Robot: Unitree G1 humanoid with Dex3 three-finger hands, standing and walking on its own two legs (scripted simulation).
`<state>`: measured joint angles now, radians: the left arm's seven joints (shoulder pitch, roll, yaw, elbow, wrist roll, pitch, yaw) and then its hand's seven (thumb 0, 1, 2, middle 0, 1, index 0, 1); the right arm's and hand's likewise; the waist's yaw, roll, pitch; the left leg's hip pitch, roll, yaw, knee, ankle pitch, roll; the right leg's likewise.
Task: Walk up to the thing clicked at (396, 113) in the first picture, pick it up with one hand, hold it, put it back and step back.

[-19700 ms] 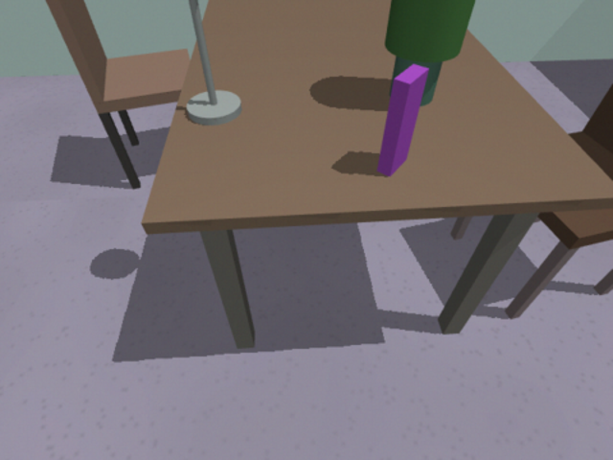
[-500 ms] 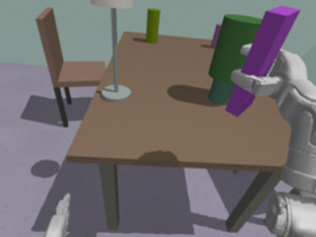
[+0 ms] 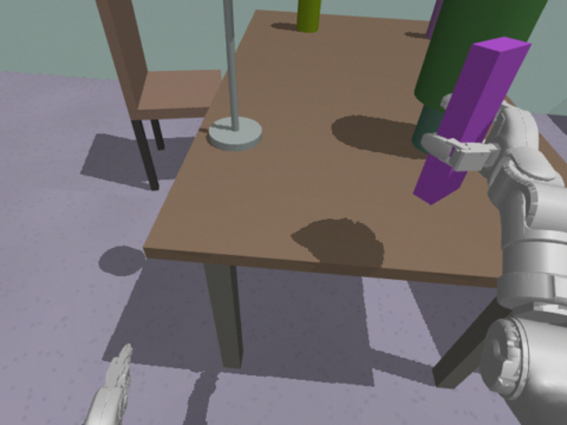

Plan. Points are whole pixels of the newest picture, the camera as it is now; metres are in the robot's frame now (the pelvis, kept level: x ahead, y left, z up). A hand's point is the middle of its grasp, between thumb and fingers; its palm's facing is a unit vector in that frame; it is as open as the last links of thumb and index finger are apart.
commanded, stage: crouch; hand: right
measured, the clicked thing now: (464, 128) +0.43 -0.19 +0.26
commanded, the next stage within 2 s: lower in 0.90 s
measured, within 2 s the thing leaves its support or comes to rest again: neither
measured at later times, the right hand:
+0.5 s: hand (448, 143) +0.49 -0.20 +0.20, palm faces +0.18 +0.98 +0.00, open 9.6 cm
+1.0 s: hand (443, 148) +0.51 -0.21 +0.17, palm faces +0.17 +0.98 +0.01, open 9.6 cm
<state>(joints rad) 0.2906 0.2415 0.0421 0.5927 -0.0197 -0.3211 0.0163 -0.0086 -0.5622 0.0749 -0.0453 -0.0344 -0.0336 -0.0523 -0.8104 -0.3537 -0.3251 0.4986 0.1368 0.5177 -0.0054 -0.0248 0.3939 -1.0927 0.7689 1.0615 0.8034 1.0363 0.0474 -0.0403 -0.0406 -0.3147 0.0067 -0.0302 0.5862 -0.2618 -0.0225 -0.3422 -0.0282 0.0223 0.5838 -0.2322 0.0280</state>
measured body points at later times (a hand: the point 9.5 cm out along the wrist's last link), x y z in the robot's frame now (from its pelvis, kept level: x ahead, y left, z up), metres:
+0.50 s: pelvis +0.03 +0.00 +0.00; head +0.04 +0.00 +0.45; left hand +0.17 +0.25 -0.07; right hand +0.48 -0.26 +0.20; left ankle +0.03 +0.13 -0.73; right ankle +0.05 -0.14 -0.73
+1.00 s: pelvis +0.04 -0.01 +0.00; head +0.08 -0.01 +0.45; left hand +0.19 +0.25 -0.07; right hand +0.50 -0.27 +0.17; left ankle +0.03 +0.13 -0.73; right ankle +0.05 -0.14 -0.73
